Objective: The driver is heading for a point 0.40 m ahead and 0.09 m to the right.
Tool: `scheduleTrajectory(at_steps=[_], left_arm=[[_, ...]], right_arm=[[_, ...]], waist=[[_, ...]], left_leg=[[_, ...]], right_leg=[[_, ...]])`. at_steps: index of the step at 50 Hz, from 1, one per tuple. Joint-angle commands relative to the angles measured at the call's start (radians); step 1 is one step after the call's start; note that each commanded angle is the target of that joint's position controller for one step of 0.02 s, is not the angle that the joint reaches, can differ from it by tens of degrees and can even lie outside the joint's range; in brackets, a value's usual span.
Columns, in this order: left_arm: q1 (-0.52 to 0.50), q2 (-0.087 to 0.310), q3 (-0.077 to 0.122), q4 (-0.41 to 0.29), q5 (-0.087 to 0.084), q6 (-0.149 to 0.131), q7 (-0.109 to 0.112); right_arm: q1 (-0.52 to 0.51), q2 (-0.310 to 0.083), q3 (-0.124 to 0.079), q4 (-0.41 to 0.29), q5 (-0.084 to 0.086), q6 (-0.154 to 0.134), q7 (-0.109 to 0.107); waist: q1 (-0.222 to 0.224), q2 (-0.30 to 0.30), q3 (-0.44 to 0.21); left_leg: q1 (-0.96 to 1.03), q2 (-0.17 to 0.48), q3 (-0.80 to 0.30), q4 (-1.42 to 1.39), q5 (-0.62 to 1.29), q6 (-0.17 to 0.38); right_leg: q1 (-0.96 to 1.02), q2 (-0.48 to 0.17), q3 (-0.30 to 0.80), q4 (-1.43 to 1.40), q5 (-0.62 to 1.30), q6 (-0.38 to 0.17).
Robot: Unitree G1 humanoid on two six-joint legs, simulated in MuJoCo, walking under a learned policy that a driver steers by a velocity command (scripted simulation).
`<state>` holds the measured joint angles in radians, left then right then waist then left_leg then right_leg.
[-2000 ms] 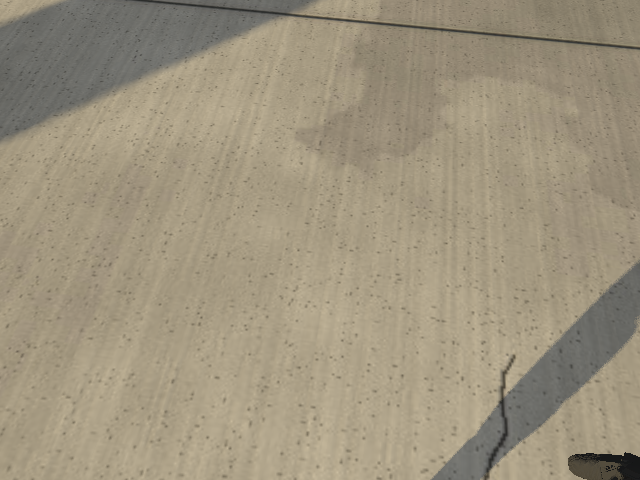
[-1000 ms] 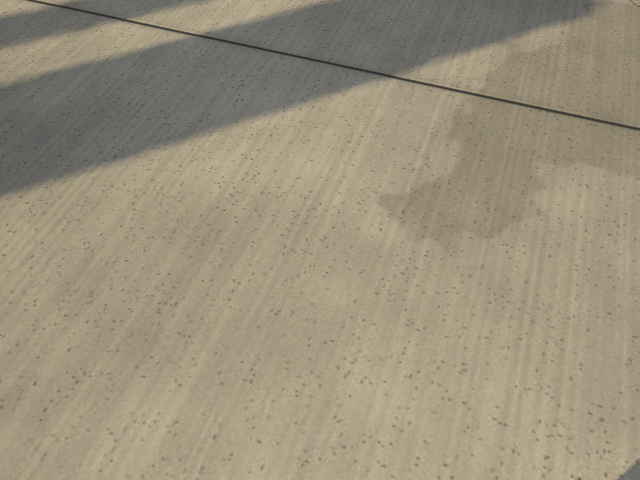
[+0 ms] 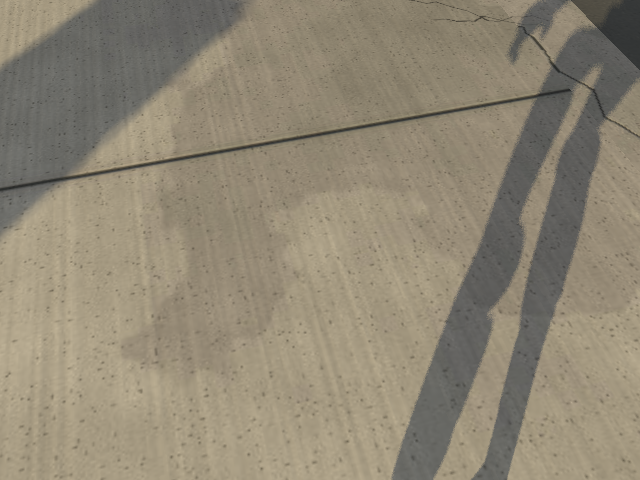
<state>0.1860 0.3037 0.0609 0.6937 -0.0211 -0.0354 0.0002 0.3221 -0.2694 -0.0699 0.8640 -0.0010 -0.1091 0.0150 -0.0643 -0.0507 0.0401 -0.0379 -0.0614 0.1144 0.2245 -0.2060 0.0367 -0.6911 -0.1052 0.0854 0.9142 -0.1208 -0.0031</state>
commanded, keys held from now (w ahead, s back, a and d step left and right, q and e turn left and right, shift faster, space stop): e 0.32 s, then no key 0.68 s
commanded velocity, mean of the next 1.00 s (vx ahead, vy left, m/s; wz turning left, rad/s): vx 0.12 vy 0.00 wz -0.30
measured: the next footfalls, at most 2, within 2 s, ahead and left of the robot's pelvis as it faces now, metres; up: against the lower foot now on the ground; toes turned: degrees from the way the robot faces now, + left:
right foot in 0.18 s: +0.29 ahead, -0.14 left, +0.00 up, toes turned -9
left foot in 0.64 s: +0.33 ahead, +0.09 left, +0.00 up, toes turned -17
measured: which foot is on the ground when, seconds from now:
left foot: down 0.00-0.18, up 0.20-0.62, down 0.64-1.00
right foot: up 0.00-0.16, down 0.18-1.00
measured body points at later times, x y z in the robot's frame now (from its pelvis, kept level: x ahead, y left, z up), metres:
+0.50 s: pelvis +0.20 -0.05 -0.01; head +0.24 -0.07 +0.44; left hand +0.41 +0.19 -0.09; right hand +0.30 -0.35 -0.12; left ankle +0.29 +0.11 -0.69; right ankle +0.25 -0.13 -0.74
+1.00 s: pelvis +0.27 -0.02 -0.01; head +0.28 -0.02 +0.44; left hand +0.46 +0.20 -0.12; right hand +0.33 -0.29 -0.12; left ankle +0.29 +0.10 -0.74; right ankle +0.25 -0.14 -0.74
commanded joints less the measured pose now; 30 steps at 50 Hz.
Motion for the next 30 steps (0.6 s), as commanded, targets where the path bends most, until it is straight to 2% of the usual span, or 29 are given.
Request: scheduleTrajectory(at_steps=[1,3,5,6,7,8,9,10,11,12,13,14,15,16,18,21,23,25,28,30], left_arm=[[-0.064,0.015,-0.007,-0.086,0.004,-0.021,-0.022],[-0.123,0.014,-0.007,-0.12,0.01,-0.025,-0.038],[-0.122,0.037,0.005,-0.144,0.009,-0.022,-0.053],[-0.093,0.059,0.016,-0.147,0.013,-0.019,-0.058],[-0.026,0.087,0.031,-0.137,0.016,-0.017,-0.061],[0.099,0.129,0.056,-0.108,0.016,-0.015,-0.058],[0.214,0.185,0.081,-0.086,0.019,-0.01,-0.04],[0.198,0.286,0.088,-0.104,0.023,0.002,-0.015],[0.18,0.272,0.075,-0.163,0.039,-0.007,-0.023],[0.132,0.208,0.064,-0.18,0.035,-0.006,-0.029],[0.081,0.173,0.054,-0.174,0.019,-0.005,-0.027],[0.045,0.15,0.047,-0.173,0.009,-0.001,-0.022],[0.016,0.144,0.044,-0.176,0.013,0.005,-0.015],[-0.003,0.147,0.044,-0.182,0.026,0.01,-0.012],[-0.024,0.143,0.042,-0.177,0.035,0.008,-0.007],[-0.014,0.15,0.042,-0.155,0.03,0.014,0.008],[-0.027,0.143,0.037,-0.149,0.029,0.025,0.016],[-0.033,0.133,0.031,-0.142,0.034,0.034,0.017],[-0.021,0.116,0.022,-0.121,0.038,0.04,0.009],[-0.029,0.09,0.008,-0.108,0.032,0.043,0.005]], right_arm=[[-0.104,-0.153,-0.026,-0.081,0.005,-0.01,-0.011],[-0.064,-0.173,-0.028,-0.065,0.01,0.007,-0.02],[-0.055,-0.198,-0.033,-0.06,0.02,0.026,-0.028],[-0.063,-0.214,-0.038,-0.065,0.027,0.036,-0.033],[-0.073,-0.227,-0.042,-0.072,0.032,0.047,-0.039],[-0.089,-0.221,-0.041,-0.082,0.034,0.057,-0.044],[-0.072,-0.191,-0.028,-0.092,0.023,0.056,-0.046],[0.041,-0.06,0.012,-0.124,-0.046,0.048,-0.032],[0.088,-0.116,0.022,-0.13,-0.02,0.034,-0.014],[-0.018,-0.197,0.0,-0.135,0.009,0.035,-0.008],[-0.089,-0.182,0.005,-0.164,0.015,0.039,-0.012],[-0.111,-0.166,0.008,-0.159,0.004,0.049,-0.025],[-0.111,-0.174,0.004,-0.163,-0.001,0.061,-0.033],[-0.1,-0.177,0.002,-0.161,-0.001,0.074,-0.034],[-0.061,-0.149,0.009,-0.14,-0.005,0.088,-0.04],[-0.086,-0.121,0.018,-0.141,-0.009,0.1,-0.051],[-0.114,-0.118,0.019,-0.146,-0.004,0.11,-0.052],[-0.149,-0.117,0.018,-0.156,0.001,0.117,-0.052],[-0.182,-0.116,0.016,-0.168,0.0,0.111,-0.047],[-0.158,-0.099,0.017,-0.163,-0.003,0.097,-0.037]], waist=[[0.016,0.089,0.039],[-0.003,0.087,0.036],[0.014,0.111,0.01],[0.037,0.126,-0.015],[0.076,0.138,-0.055],[0.144,0.119,-0.117],[0.202,0.049,-0.184],[0.088,-0.251,-0.288],[0.104,-0.22,-0.538],[0.152,-0.058,-0.491],[0.129,-0.005,-0.354],[0.101,0.058,-0.254],[0.07,0.045,-0.207],[0.046,0.021,-0.185],[0.025,0.002,-0.19],[0.037,-0.009,-0.218],[0.046,-0.032,-0.213],[0.062,-0.058,-0.181],[0.085,-0.087,-0.135],[0.061,-0.081,-0.126]], left_leg=[[-0.101,0.248,-0.04,-0.104,0.346,0.137],[-0.054,0.259,-0.006,-0.052,0.481,0.118],[0.019,0.282,0.013,0.029,0.6,0.091],[0.047,0.287,0.022,0.096,0.704,0.077],[0.056,0.285,0.03,0.199,0.798,0.061],[0.024,0.259,0.048,0.369,0.803,0.035],[-0.109,0.204,0.062,0.615,0.618,-0.016],[-0.446,0.06,0.053,0.986,-0.366,-0.081],[-0.585,-0.026,-0.175,1.238,-0.53,-0.095],[-0.616,0.041,-0.243,1.243,-0.42,-0.077],[-0.653,0.071,-0.222,1.177,-0.331,-0.069],[-0.645,0.104,-0.214,1.107,-0.28,-0.076],[-0.591,0.118,-0.219,1.047,-0.249,-0.079],[-0.53,0.115,-0.213,1.01,-0.234,-0.082],[-0.468,0.108,-0.186,0.925,-0.22,-0.103],[-0.438,0.104,-0.179,0.799,-0.148,-0.126],[-0.405,0.106,-0.179,0.724,-0.087,-0.129],[-0.373,0.105,-0.177,0.649,-0.061,-0.124],[-0.336,0.1,-0.171,0.528,-0.091,-0.108],[-0.248,0.089,-0.149,0.355,-0.038,-0.08]], right_leg=[[0.073,-0.001,-0.048,-0.174,0.177,-0.002],[0.104,0.027,-0.093,-0.257,0.207,-0.008],[0.127,0.053,-0.111,-0.3,0.157,-0.03],[0.165,0.08,-0.128,-0.31,0.108,-0.046],[0.244,0.114,-0.147,-0.32,0.064,-0.066],[0.395,0.151,-0.154,-0.375,0.103,-0.095],[0.607,0.125,-0.087,-0.427,0.294,-0.137],[0.92,-0.142,0.268,-0.312,0.822,-0.265],[1.058,-0.306,0.659,-0.425,0.69,-0.454],[0.988,-0.238,0.538,-0.464,0.577,-0.399],[0.862,-0.182,0.425,-0.48,0.488,-0.347],[0.722,-0.139,0.36,-0.504,0.445,-0.309],[0.602,-0.112,0.324,-0.534,0.423,-0.297],[0.514,-0.093,0.306,-0.56,0.406,-0.288],[0.433,-0.081,0.245,-0.564,0.492,-0.289],[0.41,-0.064,0.201,-0.555,0.478,-0.276],[0.385,-0.043,0.19,-0.568,0.301,-0.251],[0.354,-0.031,0.2,-0.588,0.107,-0.234],[0.362,-0.039,0.239,-0.574,-0.03,-0.227],[0.368,-0.03,0.245,-0.525,-0.024,-0.201]])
